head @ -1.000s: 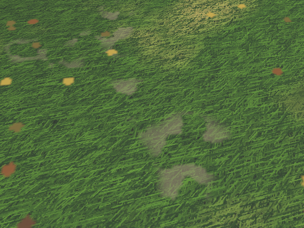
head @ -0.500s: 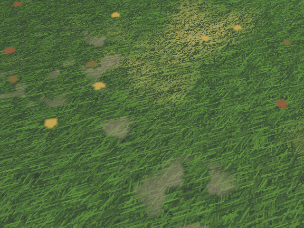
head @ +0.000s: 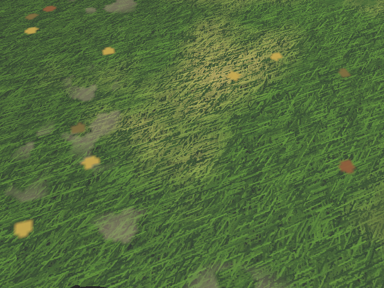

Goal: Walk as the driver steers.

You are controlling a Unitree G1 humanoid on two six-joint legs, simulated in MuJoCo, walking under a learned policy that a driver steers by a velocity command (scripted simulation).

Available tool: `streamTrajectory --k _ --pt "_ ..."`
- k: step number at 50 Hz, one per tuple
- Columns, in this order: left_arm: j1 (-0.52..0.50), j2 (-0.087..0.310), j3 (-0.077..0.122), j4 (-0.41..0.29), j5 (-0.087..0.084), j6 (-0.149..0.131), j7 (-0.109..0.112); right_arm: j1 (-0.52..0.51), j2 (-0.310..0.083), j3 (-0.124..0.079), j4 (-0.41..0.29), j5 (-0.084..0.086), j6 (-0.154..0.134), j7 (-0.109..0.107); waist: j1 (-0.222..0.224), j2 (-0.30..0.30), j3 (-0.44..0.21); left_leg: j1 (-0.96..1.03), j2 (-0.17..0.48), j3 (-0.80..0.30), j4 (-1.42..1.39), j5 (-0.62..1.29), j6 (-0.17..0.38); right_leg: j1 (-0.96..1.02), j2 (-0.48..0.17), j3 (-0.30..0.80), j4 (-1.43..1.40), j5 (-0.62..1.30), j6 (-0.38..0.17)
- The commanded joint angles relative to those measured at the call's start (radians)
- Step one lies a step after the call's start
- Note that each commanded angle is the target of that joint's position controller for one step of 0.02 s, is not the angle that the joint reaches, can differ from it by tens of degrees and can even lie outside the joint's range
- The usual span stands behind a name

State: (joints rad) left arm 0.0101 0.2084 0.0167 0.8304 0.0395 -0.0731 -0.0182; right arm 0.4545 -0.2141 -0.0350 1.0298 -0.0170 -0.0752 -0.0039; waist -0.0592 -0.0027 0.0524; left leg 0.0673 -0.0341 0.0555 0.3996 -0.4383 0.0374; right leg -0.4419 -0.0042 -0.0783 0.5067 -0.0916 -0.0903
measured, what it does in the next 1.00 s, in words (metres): walks ahead: left foot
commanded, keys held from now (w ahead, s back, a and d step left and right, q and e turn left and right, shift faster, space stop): w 1.00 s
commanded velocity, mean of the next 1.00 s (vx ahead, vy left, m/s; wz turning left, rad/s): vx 0.50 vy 0.00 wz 0.00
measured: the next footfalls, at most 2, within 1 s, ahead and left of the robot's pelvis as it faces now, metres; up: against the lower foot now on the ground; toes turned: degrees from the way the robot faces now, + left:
left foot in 0.56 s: +0.46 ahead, +0.09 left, +0.00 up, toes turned +5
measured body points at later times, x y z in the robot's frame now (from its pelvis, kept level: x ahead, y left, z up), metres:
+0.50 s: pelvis +0.26 +0.00 +0.01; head +0.29 +0.00 +0.46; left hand +0.17 +0.23 -0.13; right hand +0.45 -0.22 -0.10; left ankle +0.41 +0.10 -0.70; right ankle +0.12 -0.08 -0.72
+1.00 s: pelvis +0.52 +0.02 +0.02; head +0.55 +0.02 +0.47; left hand +0.69 +0.24 -0.11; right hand +0.45 -0.22 -0.13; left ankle +0.42 +0.09 -0.72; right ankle +0.69 -0.11 -0.69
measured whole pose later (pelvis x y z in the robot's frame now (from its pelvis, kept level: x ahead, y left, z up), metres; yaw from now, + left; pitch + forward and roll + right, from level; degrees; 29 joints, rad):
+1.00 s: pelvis +0.52 +0.02 +0.02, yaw +0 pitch +0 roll +1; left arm 0.06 0.20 0.03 0.90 0.02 -0.03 -0.03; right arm 0.45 -0.18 -0.03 1.05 -0.02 -0.09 0.00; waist -0.06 -0.04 0.04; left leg 0.08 -0.08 0.09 0.17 -0.26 0.07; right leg -0.60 -0.09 -0.05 0.65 -0.02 -0.03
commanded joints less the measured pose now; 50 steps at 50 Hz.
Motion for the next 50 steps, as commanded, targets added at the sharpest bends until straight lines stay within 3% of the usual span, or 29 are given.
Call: streamTrajectory --k 1,2,3,4,6,9,15,22,25,26,27,28,29,30,31,32,33,34,35,37,40,45,50 --pt "0.486 0.303 0.093 0.086 0.024 -0.007 0.023 0.110 -0.019 0.001 -0.087 0.041 -0.009 0.006 0.159 -0.289 -0.360 -0.597 -0.037 0.027 0.819 -0.054 0.035 0.784 -0.438 0.694 -0.184 -0.166 -0.239" --pt "0.407 0.239 0.083 0.075 -0.015 0.005 0.014 0.032 -0.133 -0.027 -0.076 0.010 -0.002 -0.002 0.151 -0.102 -0.280 -0.689 0.010 -0.110 0.888 -0.061 0.054 0.701 -0.385 0.705 -0.227 -0.221 -0.209" --pt "0.306 0.184 0.067 0.060 -0.023 0.004 0.012 -0.045 -0.129 -0.031 -0.101 0.009 -0.007 0.004 0.115 -0.067 -0.142 -0.712 0.053 -0.115 0.867 0.035 0.058 0.561 -0.347 0.542 -0.245 -0.186 -0.180" --pt "0.259 0.136 0.055 0.059 -0.019 -0.003 0.008 -0.078 -0.108 -0.026 -0.106 0.011 -0.010 0.008 0.091 -0.035 -0.083 -0.679 0.086 -0.111 0.815 0.100 0.055 0.452 -0.302 0.442 -0.283 -0.085 -0.154" --pt "0.241 0.093 0.042 0.080 -0.026 -0.016 0.014 -0.066 -0.082 -0.023 -0.096 -0.014 0.013 0.018 0.041 -0.063 -0.044 -0.593 0.121 -0.101 0.735 0.144 0.034 0.328 -0.226 0.304 -0.329 0.012 -0.105" --pt "0.306 0.111 0.044 0.117 -0.034 -0.036 0.016 -0.092 -0.066 -0.023 -0.103 -0.021 0.037 0.034 0.024 -0.057 -0.036 -0.600 0.129 -0.072 0.689 0.187 0.006 0.308 -0.204 0.236 -0.366 0.105 -0.115" --pt "0.409 0.116 0.040 0.158 -0.033 -0.032 0.017 -0.329 -0.068 -0.016 -0.178 -0.013 0.044 0.038 0.069 -0.045 0.030 -0.747 0.154 -0.030 0.467 0.367 -0.033 0.367 -0.175 0.164 -0.412 0.157 -0.112" --pt "0.509 0.124 0.037 0.207 -0.020 -0.025 0.028 -0.505 -0.064 -0.001 -0.243 -0.007 0.031 0.033 0.116 -0.062 0.058 -0.723 0.103 0.016 0.225 0.398 0.007 0.527 -0.205 0.123 -0.358 0.334 -0.108" --pt "0.479 0.142 0.043 0.215 -0.014 -0.021 0.037 -0.463 -0.080 -0.009 -0.242 -0.006 0.018 0.027 0.076 -0.069 0.039 -0.619 0.063 0.032 0.160 0.300 0.054 0.575 -0.224 0.102 -0.258 0.558 -0.089" --pt "0.462 0.152 0.045 0.215 -0.013 -0.020 0.038 -0.388 -0.092 -0.017 -0.220 -0.007 0.013 0.020 0.042 -0.076 0.000 -0.514 0.030 0.045 0.141 0.266 0.073 0.572 -0.219 0.090 -0.168 0.695 -0.075" --pt "0.442 0.155 0.046 0.214 -0.016 -0.016 0.036 -0.242 -0.106 -0.028 -0.170 -0.011 0.005 0.012 -0.022 -0.055 -0.074 -0.344 -0.003 0.063 0.077 0.294 0.096 0.545 -0.189 0.063 -0.001 0.748 -0.058" --pt "0.435 0.138 0.039 0.201 -0.024 -0.016 0.034 -0.062 -0.153 -0.047 -0.114 -0.030 -0.005 0.001 -0.085 -0.020 -0.178 -0.080 0.072 -0.019 0.067 0.304 0.133 0.387 -0.148 0.037 0.225 0.572 -0.039" --pt "0.522 0.044 0.017 0.167 -0.061 -0.017 0.023 0.068 -0.272 -0.079 -0.099 -0.053 -0.008 -0.006 -0.073 0.181 -0.331 0.243 0.381 -0.458 0.027 0.207 0.250 0.043 -0.006 -0.027 0.620 0.065 0.011" --pt "0.521 0.096 0.036 0.179 -0.043 -0.017 0.022 0.027 -0.260 -0.079 -0.098 -0.016 0.008 0.007 -0.053 0.183 -0.360 0.243 0.457 -0.746 -0.121 0.198 0.300 -0.118 0.086 0.092 0.798 -0.430 0.004" --pt "0.430 0.124 0.048 0.156 -0.028 -0.012 0.022 -0.098 -0.218 -0.068 -0.114 0.005 0.013 0.009 -0.002 0.094 -0.182 0.092 0.414 -0.585 -0.132 0.122 0.266 -0.190 0.008 0.139 0.830 -0.348 -0.007" --pt "0.370 0.110 0.045 0.140 -0.026 -0.017 0.016 -0.177 -0.144 -0.049 -0.128 0.007 0.009 0.014 0.018 0.042 -0.084 -0.055 0.373 -0.466 -0.175 0.149 0.239 -0.181 -0.031 0.134 0.775 -0.266 -0.008" --pt "0.355 0.087 0.044 0.141 -0.025 -0.013 0.013 -0.207 -0.103 -0.037 -0.124 0.004 0.002 0.014 0.048 0.038 -0.029 -0.153 0.321 -0.369 -0.213 0.199 0.198 -0.140 -0.064 0.127 0.707 -0.221 -0.006" --pt "0.366 0.074 0.042 0.142 -0.009 0.000 0.009 -0.212 -0.075 -0.027 -0.109 0.007 -0.004 0.011 0.077 0.061 -0.006 -0.225 0.278 -0.297 -0.236 0.254 0.168 -0.089 -0.083 0.124 0.655 -0.198 0.006" --pt "0.385 0.056 0.039 0.152 -0.002 0.013 0.002 -0.199 -0.066 -0.023 -0.098 0.005 -0.011 0.009 0.090 0.071 -0.012 -0.254 0.258 -0.252 -0.248 0.298 0.159 -0.051 -0.087 0.116 0.633 -0.183 0.016" --pt "0.365 0.049 0.039 0.144 -0.001 0.027 -0.007 -0.142 -0.089 -0.027 -0.071 0.007 -0.026 0.008 0.098 0.062 -0.015 -0.253 0.244 -0.206 -0.263 0.396 0.171 -0.067 -0.091 0.095 0.603 -0.150 0.034" --pt "0.236 0.059 0.040 0.099 -0.003 0.037 -0.011 -0.085 -0.109 -0.029 -0.050 0.009 -0.030 0.007 0.080 0.054 0.023 -0.218 0.231 -0.164 -0.300 0.420 0.175 -0.178 -0.117 0.071 0.499 -0.051 0.062" --pt "0.046 0.042 0.026 0.035 -0.015 0.032 -0.014 -0.003 -0.103 -0.022 -0.026 0.008 -0.028 0.005 0.032 0.060 0.045 -0.142 0.205 -0.103 -0.296 0.540 0.156 -0.199 -0.097 0.027 0.240 0.080 0.079" --pt "-0.062 0.053 0.022 -0.011 -0.016 0.023 -0.010 0.065 -0.109 -0.022 0.007 -0.004 -0.021 -0.007 0.003 0.071 0.059 0.009 0.247 -0.093 -0.242 0.672 0.160 -0.195 -0.062 0.008 0.100 0.057 0.044"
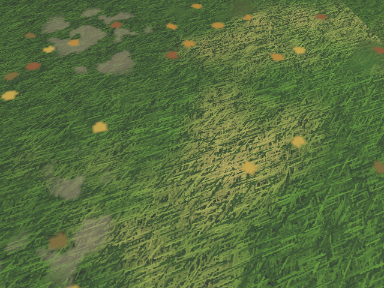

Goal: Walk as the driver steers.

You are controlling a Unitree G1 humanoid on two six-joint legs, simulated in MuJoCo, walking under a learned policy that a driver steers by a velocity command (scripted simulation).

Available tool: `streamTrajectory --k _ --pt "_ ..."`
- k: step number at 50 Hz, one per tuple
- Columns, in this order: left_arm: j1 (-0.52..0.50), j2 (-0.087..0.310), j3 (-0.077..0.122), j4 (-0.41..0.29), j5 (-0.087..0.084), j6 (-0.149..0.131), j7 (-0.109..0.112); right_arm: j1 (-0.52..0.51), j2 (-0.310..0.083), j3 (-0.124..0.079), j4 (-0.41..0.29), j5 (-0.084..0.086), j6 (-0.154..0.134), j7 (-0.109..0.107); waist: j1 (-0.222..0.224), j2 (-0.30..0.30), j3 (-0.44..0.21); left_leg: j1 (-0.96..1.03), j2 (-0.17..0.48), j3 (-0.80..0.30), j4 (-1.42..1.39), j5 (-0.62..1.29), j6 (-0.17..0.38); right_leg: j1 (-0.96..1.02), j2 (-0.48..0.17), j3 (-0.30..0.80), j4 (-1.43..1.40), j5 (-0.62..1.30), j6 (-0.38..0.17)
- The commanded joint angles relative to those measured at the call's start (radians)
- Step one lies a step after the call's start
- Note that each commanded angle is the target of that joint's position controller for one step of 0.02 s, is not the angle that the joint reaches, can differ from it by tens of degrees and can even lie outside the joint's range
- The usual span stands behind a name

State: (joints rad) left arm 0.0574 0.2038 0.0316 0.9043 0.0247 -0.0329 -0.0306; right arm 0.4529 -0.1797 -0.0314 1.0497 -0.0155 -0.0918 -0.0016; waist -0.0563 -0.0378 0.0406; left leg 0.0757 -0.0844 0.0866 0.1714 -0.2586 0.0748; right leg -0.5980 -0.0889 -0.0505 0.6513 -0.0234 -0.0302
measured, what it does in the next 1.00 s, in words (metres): walks ahead, turning left: right foot, then left foot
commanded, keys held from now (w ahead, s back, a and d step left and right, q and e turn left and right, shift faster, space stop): w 0.02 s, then w+q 0.98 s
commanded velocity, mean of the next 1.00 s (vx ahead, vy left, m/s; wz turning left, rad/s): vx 0.50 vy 0.00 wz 0.45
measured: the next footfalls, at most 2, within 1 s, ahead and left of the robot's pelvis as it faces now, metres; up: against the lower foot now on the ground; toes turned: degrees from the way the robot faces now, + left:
right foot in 0.10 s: +0.24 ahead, -0.11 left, +0.00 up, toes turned -3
left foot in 0.66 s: +0.47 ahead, +0.12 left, +0.00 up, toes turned +24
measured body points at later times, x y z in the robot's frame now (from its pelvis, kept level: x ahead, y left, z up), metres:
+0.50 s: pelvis +0.26 -0.03 +0.00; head +0.29 -0.03 +0.45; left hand +0.18 +0.21 -0.14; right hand +0.44 -0.24 -0.13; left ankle +0.38 +0.13 -0.69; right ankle +0.20 -0.11 -0.74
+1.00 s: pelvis +0.51 +0.09 +0.00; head +0.53 +0.12 +0.45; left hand +0.54 +0.39 -0.11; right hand +0.64 -0.16 -0.12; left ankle +0.44 +0.10 -0.74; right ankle +0.71 -0.01 -0.67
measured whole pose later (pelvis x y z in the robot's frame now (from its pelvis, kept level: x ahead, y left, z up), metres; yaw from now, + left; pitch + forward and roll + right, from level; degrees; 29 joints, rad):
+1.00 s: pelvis +0.51 +0.09 +0.00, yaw +30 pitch +1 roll +0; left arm 0.08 0.25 0.05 0.79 0.04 -0.02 -0.02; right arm 0.38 -0.26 -0.08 0.91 0.00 -0.05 0.00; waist -0.06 -0.04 0.04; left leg -0.07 -0.15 -0.08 0.28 -0.22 0.14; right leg -0.68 -0.13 0.04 0.89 -0.13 0.06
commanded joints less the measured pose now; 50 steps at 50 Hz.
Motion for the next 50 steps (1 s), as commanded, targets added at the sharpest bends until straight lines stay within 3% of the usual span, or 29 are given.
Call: streamTrajectory --k 1,3,4,5,6,7,8,9,10,12,15,18,22,27,30,32,33,34,35,36,37,38,40,41,44,50 --pt "-0.111 0.064 0.009 -0.090 -0.002 -0.021 0.003 0.064 -0.149 -0.028 -0.009 -0.008 -0.003 -0.013 0.006 0.107 0.071 0.027 0.310 -0.123 0.008 0.535 0.120 -0.027 0.029 -0.020 -0.064 -0.043 -0.029" --pt "-0.059 0.080 0.018 -0.085 -0.002 -0.033 0.009 0.038 -0.159 -0.030 -0.008 -0.011 0.001 -0.018 0.043 0.110 0.050 0.035 0.315 -0.130 0.104 0.728 0.104 0.083 0.065 -0.025 -0.109 -0.122 -0.057" --pt "0.038 0.095 0.028 -0.057 -0.001 -0.040 0.016 0.018 -0.171 -0.033 -0.011 -0.012 0.003 -0.017 0.085 0.113 0.003 0.024 0.303 -0.128 0.211 0.842 0.092 0.206 0.097 -0.034 -0.142 -0.150 -0.072" --pt "0.211 0.120 0.041 0.000 0.007 -0.053 0.026 -0.007 -0.169 -0.031 -0.018 -0.005 0.005 -0.014 0.160 0.077 -0.089 -0.046 0.258 -0.098 0.400 0.816 0.072 0.429 0.105 -0.034 -0.210 -0.097 -0.096" --pt "0.394 0.201 0.065 0.034 0.035 -0.064 0.041 -0.014 -0.134 -0.019 -0.052 0.008 0.001 -0.008 0.217 -0.009 -0.224 -0.254 0.202 -0.069 0.681 0.516 0.053 0.710 -0.093 0.170 -0.220 -0.162 -0.143" --pt "0.429 0.298 0.089 0.035 0.043 -0.057 0.037 0.122 -0.023 0.001 -0.065 0.049 0.005 -0.004 0.153 -0.239 -0.346 -0.603 0.020 -0.011 1.028 -0.231 0.013 0.952 -0.380 0.623 -0.326 -0.226 -0.260" --pt "0.351 0.234 0.078 0.017 0.008 -0.042 0.030 0.060 -0.146 -0.032 -0.048 0.019 0.017 -0.013 0.146 -0.060 -0.288 -0.662 0.068 -0.139 1.110 -0.230 0.030 0.846 -0.342 0.643 -0.372 -0.299 -0.236" --pt "0.243 0.164 0.058 0.000 0.001 -0.043 0.028 -0.017 -0.142 -0.038 -0.070 0.015 0.016 -0.008 0.108 -0.021 -0.140 -0.681 0.112 -0.149 1.094 -0.136 0.034 0.698 -0.303 0.480 -0.400 -0.297 -0.201" --pt "0.192 0.113 0.045 -0.004 0.002 -0.050 0.026 -0.052 -0.112 -0.034 -0.075 0.013 0.016 -0.004 0.089 0.003 -0.064 -0.658 0.148 -0.145 1.049 -0.071 0.031 0.583 -0.259 0.363 -0.445 -0.223 -0.169" --pt "0.178 0.071 0.032 0.012 -0.004 -0.062 0.037 -0.051 -0.090 -0.038 -0.074 -0.010 0.042 0.010 0.046 -0.035 -0.015 -0.599 0.179 -0.136 0.995 -0.024 0.015 0.469 -0.188 0.200 -0.484 -0.127 -0.113" --pt "0.238 0.085 0.035 0.036 -0.013 -0.086 0.042 -0.086 -0.063 -0.040 -0.095 -0.013 0.072 0.026 0.027 -0.030 -0.008 -0.630 0.186 -0.117 0.977 0.030 -0.001 0.460 -0.178 0.090 -0.507 -0.009 -0.108" --pt "0.280 0.095 0.037 0.047 -0.009 -0.092 0.044 -0.191 -0.064 -0.040 -0.137 -0.014 0.084 0.037 0.036 -0.027 0.022 -0.732 0.203 -0.100 0.919 0.132 -0.016 0.481 -0.168 0.006 -0.527 0.026 -0.107" --pt "0.315 0.094 0.033 0.059 -0.007 -0.091 0.048 -0.336 -0.055 -0.029 -0.195 -0.012 0.080 0.050 0.057 -0.024 0.058 -0.742 0.188 -0.052 0.693 0.249 -0.024 0.508 -0.143 -0.097 -0.525 0.112 -0.100" --pt "0.390 0.126 0.041 0.084 -0.004 -0.077 0.060 -0.464 -0.062 -0.020 -0.258 -0.020 0.077 0.062 0.090 -0.027 0.074 -0.706 0.154 0.036 0.505 0.218 0.022 0.647 -0.185 -0.174 -0.474 0.276 -0.096" --pt "0.377 0.159 0.050 0.082 0.000 -0.059 0.068 -0.419 -0.088 -0.032 -0.258 -0.023 0.078 0.057 0.054 -0.059 0.031 -0.599 0.080 0.085 0.470 0.081 0.078 0.719 -0.197 -0.222 -0.317 0.654 -0.083" --pt "0.361 0.191 0.060 0.071 0.001 -0.038 0.066 -0.263 -0.121 -0.052 -0.218 -0.023 0.072 0.046 -0.009 -0.066 -0.063 -0.428 0.007 0.098 0.428 -0.008 0.126 0.718 -0.198 -0.232 -0.049 0.780 -0.079" --pt "0.345 0.196 0.061 0.057 -0.002 -0.030 0.059 -0.118 -0.155 -0.072 -0.173 -0.031 0.062 0.035 -0.078 -0.020 -0.142 -0.221 -0.007 0.061 0.333 0.027 0.159 0.613 -0.181 -0.247 0.189 0.636 -0.052" --pt "0.350 0.137 0.047 0.010 -0.016 -0.032 0.052 -0.020 -0.268 -0.106 -0.160 -0.043 0.059 0.019 -0.102 0.119 -0.243 0.054 0.223 -0.266 0.288 -0.095 0.243 0.311 -0.116 -0.248 0.527 0.185 -0.008" --pt "0.315 0.104 0.047 -0.067 -0.018 -0.045 0.034 -0.075 -0.349 -0.122 -0.186 -0.018 0.069 0.019 -0.035 0.263 -0.288 0.209 0.433 -0.815 0.126 -0.028 0.375 -0.047 0.116 -0.093 0.821 -0.532 0.044" --pt "0.189 0.148 0.051 -0.094 -0.007 -0.055 0.029 -0.075 -0.326 -0.115 -0.182 -0.002 0.081 0.013 -0.059 0.090 -0.203 0.157 0.414 -0.720 0.090 0.025 0.345 -0.155 0.053 0.063 0.817 -0.446 0.032" --pt "0.175 0.127 0.042 -0.103 -0.019 -0.069 0.026 -0.123 -0.276 -0.102 -0.177 0.004 0.079 0.006 -0.023 0.060 -0.097 0.037 0.394 -0.589 0.084 0.099 0.311 -0.158 0.009 0.067 0.745 -0.350 0.025" --pt "0.203 0.124 0.043 -0.083 -0.017 -0.072 0.029 -0.170 -0.225 -0.089 -0.182 0.005 0.072 0.003 0.027 0.003 -0.035 -0.080 0.338 -0.492 0.072 0.218 0.259 -0.096 -0.025 0.070 0.639 -0.304 0.023" --pt "0.243 0.119 0.043 -0.074 0.020 -0.038 0.029 -0.220 -0.180 -0.071 -0.194 0.016 0.053 -0.004 0.083 0.019 -0.036 -0.191 0.252 -0.372 0.059 0.352 0.218 0.019 -0.048 0.078 0.540 -0.284 0.046" --pt "0.243 0.115 0.043 -0.080 0.026 -0.021 0.025 -0.206 -0.182 -0.069 -0.194 0.020 0.041 -0.003 0.088 0.030 -0.046 -0.207 0.236 -0.358 0.058 0.403 0.219 0.037 -0.044 0.072 0.515 -0.284 0.058" --pt "0.169 0.105 0.038 -0.115 0.024 0.004 0.017 -0.142 -0.222 -0.076 -0.188 0.019 0.027 0.002 0.074 0.048 -0.032 -0.226 0.200 -0.334 0.038 0.422 0.206 -0.009 -0.039 0.050 0.414 -0.211 0.086" --pt "-0.054 0.120 0.031 -0.202 0.016 0.006 0.011 -0.011 -0.229 -0.075 -0.183 0.015 0.033 0.001 -0.010 0.091 0.000 -0.100 0.191 -0.386 0.046 0.419 0.163 -0.143 -0.006 0.057 0.178 -0.036 0.094"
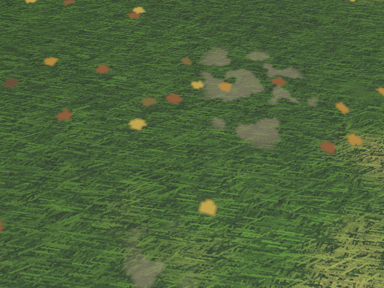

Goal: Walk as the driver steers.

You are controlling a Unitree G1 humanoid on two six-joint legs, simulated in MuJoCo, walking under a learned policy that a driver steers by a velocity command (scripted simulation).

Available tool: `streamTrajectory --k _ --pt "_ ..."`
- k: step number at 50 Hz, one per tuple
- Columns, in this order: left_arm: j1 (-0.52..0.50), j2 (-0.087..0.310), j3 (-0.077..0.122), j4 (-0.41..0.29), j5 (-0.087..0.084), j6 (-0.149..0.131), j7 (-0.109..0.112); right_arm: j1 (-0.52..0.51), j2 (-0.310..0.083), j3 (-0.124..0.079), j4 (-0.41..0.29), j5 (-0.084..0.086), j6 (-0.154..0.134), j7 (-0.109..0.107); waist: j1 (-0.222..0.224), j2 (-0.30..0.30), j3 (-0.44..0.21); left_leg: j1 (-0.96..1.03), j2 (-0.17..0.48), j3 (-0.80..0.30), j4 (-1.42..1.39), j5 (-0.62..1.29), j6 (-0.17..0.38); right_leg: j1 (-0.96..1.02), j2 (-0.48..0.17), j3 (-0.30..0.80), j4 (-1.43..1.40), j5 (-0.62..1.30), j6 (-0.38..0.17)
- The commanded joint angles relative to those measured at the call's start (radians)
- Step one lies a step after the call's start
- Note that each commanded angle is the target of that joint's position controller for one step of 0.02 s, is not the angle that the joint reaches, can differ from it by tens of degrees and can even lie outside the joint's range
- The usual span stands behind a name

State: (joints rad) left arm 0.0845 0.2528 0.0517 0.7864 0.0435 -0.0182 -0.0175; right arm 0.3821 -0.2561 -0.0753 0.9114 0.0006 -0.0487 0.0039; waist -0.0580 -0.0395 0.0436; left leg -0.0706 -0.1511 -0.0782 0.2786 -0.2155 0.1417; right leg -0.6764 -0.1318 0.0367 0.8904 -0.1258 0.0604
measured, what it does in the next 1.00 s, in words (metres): walks ahead, turning right: right foot, then left foot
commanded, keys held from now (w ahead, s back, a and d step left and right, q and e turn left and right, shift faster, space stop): w+q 0.04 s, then w+e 0.96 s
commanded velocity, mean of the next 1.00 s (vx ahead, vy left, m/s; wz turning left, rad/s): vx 0.50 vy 0.00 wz -0.27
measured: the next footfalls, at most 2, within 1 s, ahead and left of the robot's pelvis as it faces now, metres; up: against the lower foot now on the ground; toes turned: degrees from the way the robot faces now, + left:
right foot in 0.22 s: +0.32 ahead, -0.12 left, +0.00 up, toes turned +1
left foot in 0.74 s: +0.60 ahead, +0.05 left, +0.00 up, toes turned -15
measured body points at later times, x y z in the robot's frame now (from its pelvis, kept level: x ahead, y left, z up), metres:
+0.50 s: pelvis +0.29 -0.06 +0.00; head +0.32 -0.07 +0.45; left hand +0.30 +0.22 -0.13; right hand +0.42 -0.31 -0.12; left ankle +0.37 +0.10 -0.68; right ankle +0.28 -0.12 -0.74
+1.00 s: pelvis +0.55 -0.04 +0.00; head +0.58 -0.02 +0.45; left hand +0.77 +0.18 -0.12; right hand +0.51 -0.32 -0.11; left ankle +0.56 +0.06 -0.74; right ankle +0.54 -0.17 -0.66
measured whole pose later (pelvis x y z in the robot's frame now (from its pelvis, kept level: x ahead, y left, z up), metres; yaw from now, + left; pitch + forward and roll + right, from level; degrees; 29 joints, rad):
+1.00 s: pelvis +0.55 -0.04 +0.00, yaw -21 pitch +1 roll +1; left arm 0.22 0.32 0.08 0.76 0.04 0.01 -0.05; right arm 0.32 -0.26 -0.04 0.80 -0.02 -0.09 0.00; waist -0.02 -0.06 0.01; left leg -0.13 -0.02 0.12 0.30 -0.20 0.05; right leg -0.61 -0.03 0.03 1.09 -0.24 -0.03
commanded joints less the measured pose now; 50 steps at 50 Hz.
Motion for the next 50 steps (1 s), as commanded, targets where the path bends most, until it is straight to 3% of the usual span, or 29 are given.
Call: streamTrajectory --k 1,5,7,9,10,11,12,13,14,15,16,18,21,25,29,32,34,36,37,38,39,40,41,42,43,45,47,50 --pt "-0.109 0.071 0.008 -0.096 -0.004 -0.011 -0.005 0.074 -0.153 -0.031 -0.045 -0.002 -0.009 -0.007 -0.018 0.095 -0.002 0.068 0.257 -0.227 -0.051 0.393 0.095 -0.069 0.047 -0.030 -0.095 0.079 0.000" --pt "-0.185 0.055 -0.011 -0.128 -0.009 -0.029 -0.017 0.123 -0.130 -0.017 -0.029 -0.012 -0.014 -0.018 -0.049 0.111 0.012 0.141 0.274 -0.196 -0.034 0.502 0.078 -0.018 0.079 -0.074 -0.254 0.129 -0.043" --pt "-0.169 0.067 -0.010 -0.133 -0.014 -0.036 -0.018 0.110 -0.143 -0.014 -0.026 -0.018 -0.022 -0.022 -0.030 0.125 0.022 0.151 0.299 -0.179 -0.029 0.579 0.051 0.075 0.095 -0.085 -0.322 0.105 -0.089" --pt "-0.033 0.106 0.006 -0.094 -0.019 -0.041 -0.007 0.070 -0.171 -0.018 -0.027 -0.024 -0.030 -0.026 0.039 0.141 -0.024 0.164 0.304 -0.136 0.076 0.845 0.014 0.253 0.147 -0.100 -0.357 0.014 -0.138" --pt "0.099 0.129 0.018 -0.051 -0.023 -0.046 0.004 0.057 -0.181 -0.019 -0.024 -0.031 -0.030 -0.024 0.099 0.127 -0.090 0.178 0.282 -0.102 0.230 0.953 0.000 0.381 0.183 -0.114 -0.388 -0.014 -0.163" --pt "0.252 0.148 0.028 -0.007 -0.017 -0.053 0.016 0.044 -0.177 -0.017 -0.027 -0.030 -0.031 -0.021 0.174 0.098 -0.170 0.098 0.247 -0.059 0.436 0.864 -0.014 0.577 0.146 -0.077 -0.426 0.012 -0.195" --pt "0.388 0.231 0.047 0.009 0.003 -0.057 0.025 0.085 -0.108 0.002 -0.061 -0.014 -0.035 -0.017 0.189 -0.045 -0.296 -0.123 0.164 -0.002 0.762 0.507 -0.043 0.826 -0.082 0.248 -0.427 -0.078 -0.275" --pt "0.365 0.282 0.064 0.031 -0.004 -0.044 0.012 0.191 -0.071 0.006 -0.055 -0.005 -0.036 -0.006 0.105 -0.261 -0.326 -0.421 -0.004 0.037 1.023 -0.285 -0.079 0.955 -0.252 0.711 -0.572 -0.020 -0.408" --pt "0.262 0.196 0.047 0.014 -0.039 -0.035 -0.004 0.108 -0.124 0.005 -0.062 -0.043 -0.034 -0.010 0.078 -0.083 -0.191 -0.517 0.083 -0.029 1.060 -0.225 -0.061 0.842 -0.204 0.712 -0.617 -0.172 -0.383" --pt "0.184 0.142 0.036 -0.004 -0.044 -0.033 -0.008 0.009 -0.130 0.005 -0.082 -0.042 -0.039 -0.004 0.070 0.000 -0.076 -0.533 0.132 -0.019 1.017 -0.130 -0.067 0.704 -0.169 0.544 -0.629 -0.159 -0.364" --pt "0.162 0.116 0.028 -0.003 -0.034 -0.035 -0.009 -0.045 -0.120 0.010 -0.101 -0.042 -0.043 0.001 0.063 0.034 -0.036 -0.521 0.162 -0.006 0.961 -0.089 -0.073 0.627 -0.116 0.453 -0.648 -0.059 -0.341" --pt "0.189 0.105 0.021 0.028 -0.038 -0.045 -0.003 -0.050 -0.101 0.018 -0.118 -0.053 -0.026 0.009 0.030 0.000 -0.028 -0.465 0.195 0.004 0.875 -0.073 -0.102 0.545 -0.047 0.342 -0.669 0.110 -0.316" --pt "0.247 0.140 0.033 0.050 -0.047 -0.057 0.002 -0.080 -0.082 0.029 -0.140 -0.054 -0.005 0.014 0.028 -0.019 -0.043 -0.470 0.206 0.036 0.784 -0.080 -0.147 0.511 -0.017 0.283 -0.691 0.192 -0.334" --pt "0.312 0.151 0.041 0.058 -0.048 -0.048 0.007 -0.270 -0.069 0.042 -0.209 -0.048 0.001 0.017 0.076 -0.019 0.006 -0.539 0.219 0.066 0.575 0.064 -0.194 0.489 0.020 0.264 -0.728 0.139 -0.314" --pt "0.379 0.162 0.050 0.062 -0.044 -0.041 0.011 -0.395 -0.061 0.053 -0.253 -0.036 -0.004 0.021 0.129 -0.028 -0.011 -0.530 0.193 0.068 0.414 0.173 -0.201 0.559 0.034 0.273 -0.675 0.205 -0.281" --pt "0.399 0.170 0.054 0.054 -0.032 -0.036 0.017 -0.448 -0.070 0.056 -0.282 -0.028 -0.015 0.019 0.144 -0.037 -0.021 -0.497 0.165 0.061 0.338 0.151 -0.190 0.608 0.018 0.309 -0.605 0.296 -0.269" --pt "0.360 0.185 0.060 0.034 -0.027 -0.033 0.023 -0.403 -0.093 0.050 -0.279 -0.025 -0.024 0.014 0.108 -0.048 -0.032 -0.391 0.151 0.045 0.268 0.097 -0.170 0.595 0.007 0.344 -0.554 0.311 -0.241" --pt "0.304 0.200 0.065 0.014 -0.031 -0.037 0.021 -0.245 -0.127 0.035 -0.234 -0.025 -0.037 0.000 0.027 -0.030 -0.086 -0.149 0.121 0.054 0.168 0.063 -0.138 0.533 0.045 0.346 -0.417 0.355 -0.202" --pt "0.304 0.168 0.056 0.006 -0.042 -0.046 0.012 -0.129 -0.180 0.018 -0.213 -0.040 -0.051 -0.015 -0.024 0.047 -0.170 0.043 0.220 -0.035 0.127 0.024 -0.099 0.461 0.111 0.290 -0.222 0.284 -0.175" --pt "0.331 0.082 0.034 -0.031 -0.068 -0.053 0.010 0.005 -0.263 -0.002 -0.215 -0.064 -0.050 -0.033 -0.060 0.194 -0.320 0.290 0.482 -0.320 0.083 -0.188 -0.035 0.282 0.198 0.160 0.059 -0.041 -0.143" --pt "0.412 0.083 0.030 -0.056 -0.059 -0.044 0.011 -0.024 -0.308 -0.018 -0.208 -0.057 -0.029 -0.030 0.011 0.358 -0.329 0.323 0.613 -0.685 -0.024 -0.256 0.052 0.064 0.268 0.068 0.215 -0.463 -0.137" --pt "0.387 0.139 0.038 -0.016 -0.029 -0.024 0.018 -0.082 -0.204 -0.002 -0.217 -0.045 -0.019 -0.024 0.033 0.177 -0.192 0.200 0.577 -0.611 -0.013 -0.356 0.053 0.008 0.169 0.076 0.304 -0.377 -0.144" --pt "0.318 0.135 0.038 -0.017 -0.020 -0.020 0.005 -0.132 -0.125 0.018 -0.226 -0.036 -0.019 -0.019 0.031 0.086 -0.091 0.081 0.514 -0.451 -0.035 -0.283 0.031 0.022 0.142 0.068 0.288 -0.288 -0.138" --pt "0.290 0.114 0.035 -0.024 -0.020 -0.016 -0.005 -0.158 -0.100 0.026 -0.223 -0.038 -0.023 -0.017 0.047 0.097 -0.049 0.010 0.465 -0.318 -0.063 -0.142 0.009 0.047 0.115 0.057 0.255 -0.240 -0.127" --pt "0.274 0.111 0.036 -0.029 -0.009 -0.006 -0.014 -0.147 -0.093 0.029 -0.212 -0.036 -0.029 -0.019 0.053 0.136 -0.031 -0.024 0.431 -0.228 -0.076 -0.035 -0.004 0.060 0.097 0.046 0.238 -0.222 -0.117" --pt "0.267 0.103 0.033 -0.038 -0.005 0.012 -0.028 -0.119 -0.099 0.025 -0.191 -0.026 -0.047 -0.015 0.064 0.159 -0.041 -0.039 0.403 -0.121 -0.087 0.135 -0.008 0.072 0.091 0.030 0.246 -0.178 -0.103" --pt "0.215 0.097 0.030 -0.063 -0.007 0.019 -0.038 -0.094 -0.109 0.019 -0.175 -0.017 -0.059 -0.009 0.067 0.141 -0.042 -0.020 0.410 -0.056 -0.104 0.231 0.005 0.023 0.082 0.028 0.246 -0.128 -0.093" --pt "0.121 0.089 0.024 -0.098 -0.006 0.023 -0.048 -0.060 -0.115 0.013 -0.154 -0.017 -0.059 -0.008 0.055 0.123 -0.019 0.008 0.407 0.035 -0.124 0.297 0.014 -0.056 0.069 0.016 0.193 -0.042 -0.077"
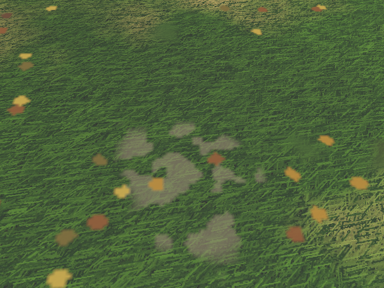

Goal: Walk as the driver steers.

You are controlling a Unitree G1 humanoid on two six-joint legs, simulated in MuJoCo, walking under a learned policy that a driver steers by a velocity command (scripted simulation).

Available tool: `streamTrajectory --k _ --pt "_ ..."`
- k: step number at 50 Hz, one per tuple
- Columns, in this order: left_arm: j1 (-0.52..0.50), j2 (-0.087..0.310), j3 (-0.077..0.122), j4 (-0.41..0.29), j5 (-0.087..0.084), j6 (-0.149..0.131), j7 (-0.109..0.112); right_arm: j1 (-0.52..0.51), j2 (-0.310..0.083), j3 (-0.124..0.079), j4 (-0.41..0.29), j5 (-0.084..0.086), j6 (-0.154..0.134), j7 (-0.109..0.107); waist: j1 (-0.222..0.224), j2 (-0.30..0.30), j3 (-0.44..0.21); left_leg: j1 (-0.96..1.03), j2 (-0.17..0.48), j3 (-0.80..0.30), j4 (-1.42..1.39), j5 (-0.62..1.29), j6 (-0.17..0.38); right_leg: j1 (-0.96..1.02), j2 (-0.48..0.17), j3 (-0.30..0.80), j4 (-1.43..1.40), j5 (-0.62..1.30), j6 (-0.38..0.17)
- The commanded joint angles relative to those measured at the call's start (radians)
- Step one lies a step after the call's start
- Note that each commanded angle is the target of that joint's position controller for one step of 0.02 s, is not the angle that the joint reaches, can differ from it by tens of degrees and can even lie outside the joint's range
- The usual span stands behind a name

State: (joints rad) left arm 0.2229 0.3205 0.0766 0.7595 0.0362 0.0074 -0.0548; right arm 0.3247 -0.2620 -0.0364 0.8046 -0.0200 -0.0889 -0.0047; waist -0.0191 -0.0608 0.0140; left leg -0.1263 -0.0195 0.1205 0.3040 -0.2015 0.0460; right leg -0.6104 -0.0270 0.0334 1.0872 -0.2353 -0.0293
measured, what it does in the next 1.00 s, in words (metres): walks ahead: right foot, then left foot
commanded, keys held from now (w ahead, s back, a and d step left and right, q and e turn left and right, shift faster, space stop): w+e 0.04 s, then w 0.96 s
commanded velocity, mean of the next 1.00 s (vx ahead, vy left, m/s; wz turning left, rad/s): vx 0.50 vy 0.00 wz -0.16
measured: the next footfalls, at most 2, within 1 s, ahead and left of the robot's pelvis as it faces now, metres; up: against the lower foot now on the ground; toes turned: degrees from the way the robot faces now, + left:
right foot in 0.26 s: +0.28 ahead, -0.13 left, +0.00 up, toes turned -10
left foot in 0.80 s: +0.61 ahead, +0.02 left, +0.00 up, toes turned -4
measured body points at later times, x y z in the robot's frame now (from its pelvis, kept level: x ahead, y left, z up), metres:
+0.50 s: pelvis +0.26 -0.06 +0.00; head +0.28 -0.08 +0.45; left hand +0.35 +0.19 -0.13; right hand +0.30 -0.33 -0.14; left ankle +0.31 +0.09 -0.67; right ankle +0.24 -0.12 -0.75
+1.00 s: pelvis +0.54 -0.04 +0.00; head +0.56 -0.03 +0.45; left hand +0.64 +0.21 -0.15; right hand +0.55 -0.31 -0.13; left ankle +0.57 +0.02 -0.75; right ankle +0.49 -0.18 -0.67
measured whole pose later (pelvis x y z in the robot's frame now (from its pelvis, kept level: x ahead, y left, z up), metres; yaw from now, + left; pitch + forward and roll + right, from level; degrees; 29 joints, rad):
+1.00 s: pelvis +0.54 -0.04 +0.00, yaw -8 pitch -1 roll +0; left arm 0.27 0.26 0.04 0.91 0.03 -0.05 -0.02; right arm 0.29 -0.24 -0.04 0.91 -0.01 -0.07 0.01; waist 0.00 -0.04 0.04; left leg -0.19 -0.06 0.09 0.36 -0.16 0.09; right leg -0.46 -0.05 0.01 1.09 -0.29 -0.06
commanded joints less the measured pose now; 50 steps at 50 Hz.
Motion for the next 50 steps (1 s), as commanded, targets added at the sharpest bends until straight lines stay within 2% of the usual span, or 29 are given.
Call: streamTrajectory --k 1,5,9,11,12,13,14,15,16,17,18,19,20,21,24,28,31,35,37,38,39,40,41,42,43,44,45,47,50 --pt "-0.049 0.017 -0.004 -0.083 0.000 -0.003 -0.013 0.008 -0.110 -0.027 -0.039 0.003 -0.017 0.002 0.011 0.143 0.020 0.068 0.268 -0.132 -0.152 0.303 0.108 -0.131 -0.036 0.010 -0.045 0.098 0.016" --pt "-0.178 -0.020 -0.030 -0.123 0.000 -0.013 -0.024 0.054 -0.115 -0.027 -0.005 0.001 -0.015 0.006 -0.021 0.145 0.052 0.059 0.241 -0.036 -0.156 0.341 0.091 -0.044 -0.020 -0.046 -0.302 0.207 0.000" --pt "-0.246 -0.015 -0.039 -0.147 0.007 -0.022 -0.018 0.126 -0.141 -0.030 0.047 0.000 0.000 0.003 -0.038 0.150 0.072 0.153 0.278 -0.008 -0.113 0.482 0.086 0.033 0.015 -0.110 -0.463 0.113 -0.053" --pt "-0.200 -0.001 -0.034 -0.134 0.014 -0.030 -0.004 0.136 -0.167 -0.033 0.070 0.000 0.012 -0.002 -0.005 0.168 0.032 0.203 0.286 0.016 0.015 0.789 0.078 0.141 0.069 -0.142 -0.510 0.016 -0.092" --pt "-0.104 0.013 -0.026 -0.103 0.019 -0.039 0.003 0.138 -0.176 -0.032 0.079 0.001 0.019 -0.004 0.041 0.167 -0.027 0.208 0.279 0.034 0.149 0.896 0.070 0.262 0.101 -0.147 -0.557 0.008 -0.116" --pt "0.053 0.035 -0.013 -0.048 0.029 -0.050 0.013 0.130 -0.167 -0.026 0.078 0.009 0.024 -0.006 0.112 0.139 -0.119 0.119 0.253 0.069 0.342 0.830 0.050 0.491 0.105 -0.130 -0.619 0.069 -0.141" --pt "0.221 0.115 0.010 -0.013 0.043 -0.055 0.030 0.120 -0.122 -0.011 0.035 0.011 0.021 -0.005 0.175 0.038 -0.255 -0.102 0.215 0.076 0.633 0.446 0.032 0.773 -0.111 0.115 -0.619 -0.001 -0.189" --pt "0.225 0.217 0.032 -0.009 0.023 -0.050 0.041 0.203 -0.030 0.005 -0.002 0.026 0.021 0.015 0.108 -0.189 -0.363 -0.474 0.021 0.030 0.974 -0.370 -0.012 1.017 -0.403 0.616 -0.708 0.082 -0.331" --pt "0.216 0.189 0.034 -0.014 -0.016 -0.043 0.049 0.076 -0.141 -0.025 -0.001 0.006 0.026 0.006 0.149 -0.003 -0.303 -0.556 0.049 -0.132 1.031 -0.301 0.000 0.946 -0.357 0.579 -0.740 0.162 -0.306" --pt "0.146 0.142 0.019 0.001 -0.019 -0.046 0.054 0.018 -0.117 -0.021 -0.024 0.018 0.017 0.011 0.106 0.000 -0.155 -0.576 0.086 -0.145 0.994 -0.206 0.008 0.810 -0.312 0.405 -0.756 0.268 -0.277" --pt "0.102 0.084 0.003 0.008 -0.016 -0.052 0.050 0.018 -0.098 -0.015 -0.016 0.020 0.011 0.014 0.066 0.030 -0.078 -0.531 0.112 -0.141 0.916 -0.156 0.007 0.680 -0.261 0.308 -0.791 0.349 -0.240" --pt "0.068 0.053 -0.007 0.012 -0.020 -0.059 0.049 0.034 -0.089 -0.015 0.000 0.008 0.022 0.016 0.030 0.025 -0.036 -0.479 0.129 -0.139 0.860 -0.138 0.000 0.595 -0.216 0.232 -0.821 0.381 -0.208" --pt "0.043 0.029 -0.016 0.015 -0.024 -0.065 0.048 0.078 -0.078 -0.013 0.018 -0.006 0.039 0.020 -0.002 0.002 -0.031 -0.414 0.134 -0.136 0.826 -0.124 -0.011 0.527 -0.186 0.178 -0.855 0.372 -0.191" --pt "0.050 0.021 -0.019 0.021 -0.024 -0.074 0.046 0.090 -0.069 -0.014 0.026 -0.013 0.052 0.025 -0.010 -0.003 -0.032 -0.384 0.128 -0.127 0.811 -0.115 -0.018 0.496 -0.175 0.159 -0.877 0.380 -0.193" --pt "0.093 0.049 -0.010 0.057 -0.032 -0.090 0.045 0.017 -0.052 -0.016 0.007 -0.019 0.065 0.039 -0.011 0.003 0.013 -0.450 0.139 -0.110 0.743 -0.030 -0.037 0.476 -0.160 0.120 -0.947 0.343 -0.209" --pt "0.150 0.045 -0.012 0.094 -0.032 -0.093 0.044 -0.146 -0.044 -0.011 -0.040 -0.015 0.061 0.042 0.025 0.006 0.064 -0.530 0.147 -0.096 0.556 0.120 -0.054 0.512 -0.136 0.069 -0.975 0.351 -0.194" --pt "0.197 0.054 -0.012 0.122 -0.030 -0.096 0.045 -0.247 -0.034 -0.002 -0.069 -0.009 0.057 0.044 0.055 0.003 0.075 -0.508 0.122 -0.074 0.418 0.195 -0.045 0.553 -0.139 0.041 -0.968 0.395 -0.180" --pt "0.243 0.071 -0.012 0.160 -0.020 -0.092 0.057 -0.327 -0.051 -0.003 -0.102 -0.009 0.050 0.043 0.069 0.003 0.093 -0.493 0.090 -0.064 0.308 0.166 -0.003 0.665 -0.181 0.044 -0.930 0.474 -0.165" --pt "0.225 0.085 -0.010 0.169 -0.016 -0.090 0.064 -0.299 -0.062 -0.008 -0.099 -0.010 0.044 0.038 0.043 -0.001 0.080 -0.419 0.059 -0.051 0.264 0.091 0.028 0.702 -0.193 0.032 -0.864 0.629 -0.149" --pt "0.210 0.095 -0.008 0.172 -0.013 -0.089 0.066 -0.239 -0.073 -0.014 -0.081 -0.010 0.040 0.031 0.014 -0.009 0.046 -0.329 0.027 -0.038 0.245 0.048 0.046 0.709 -0.188 0.020 -0.786 0.774 -0.134" --pt "0.196 0.102 -0.007 0.176 -0.012 -0.085 0.066 -0.117 -0.087 -0.024 -0.040 -0.013 0.033 0.022 -0.042 0.003 -0.021 -0.181 -0.009 -0.021 0.197 0.042 0.067 0.698 -0.163 -0.005 -0.633 0.868 -0.118" --pt "0.195 0.089 -0.013 0.172 -0.015 -0.085 0.066 0.056 -0.124 -0.040 0.015 -0.027 0.022 0.010 -0.109 0.037 -0.125 0.061 0.027 -0.061 0.169 0.063 0.100 0.588 -0.117 -0.040 -0.415 0.761 -0.099" --pt "0.245 0.013 -0.036 0.132 -0.044 -0.090 0.060 0.191 -0.231 -0.067 0.034 -0.050 0.018 -0.003 -0.122 0.199 -0.265 0.354 0.300 -0.421 0.135 -0.058 0.183 0.297 -0.013 -0.099 -0.063 0.364 -0.060" --pt "0.296 0.016 -0.027 0.140 -0.044 -0.090 0.057 0.187 -0.261 -0.077 0.045 -0.020 0.029 0.008 -0.083 0.339 -0.341 0.436 0.446 -0.817 -0.012 -0.024 0.270 0.086 0.141 -0.032 0.183 -0.280 -0.050" --pt "0.227 0.062 -0.015 0.139 -0.022 -0.084 0.061 0.076 -0.209 -0.066 0.030 0.006 0.035 0.014 -0.049 0.184 -0.194 0.314 0.404 -0.704 -0.020 -0.075 0.250 0.010 0.064 0.056 0.239 -0.225 -0.063" --pt "0.165 0.047 -0.019 0.126 -0.020 -0.088 0.054 -0.009 -0.138 -0.048 0.017 0.009 0.032 0.017 -0.027 0.113 -0.078 0.171 0.367 -0.568 -0.048 -0.063 0.231 0.002 0.020 0.044 0.201 -0.147 -0.065" --pt "0.141 0.024 -0.023 0.123 -0.021 -0.087 0.049 -0.049 -0.093 -0.035 0.020 0.004 0.027 0.018 0.001 0.094 -0.016 0.071 0.314 -0.468 -0.091 -0.023 0.193 0.031 -0.021 0.031 0.126 -0.099 -0.064" --pt "0.161 0.002 -0.028 0.136 0.001 -0.062 0.039 -0.058 -0.060 -0.022 0.045 0.005 0.014 0.014 0.041 0.131 0.010 -0.032 0.249 -0.347 -0.133 0.085 0.155 0.113 -0.050 0.016 0.050 -0.061 -0.043" --pt "0.119 -0.015 -0.031 0.125 0.002 -0.044 0.026 0.001 -0.088 -0.030 0.083 0.013 -0.007 0.016 0.050 0.121 0.018 -0.040 0.232 -0.278 -0.176 0.176 0.173 0.079 -0.066 -0.015 -0.006 0.000 -0.015"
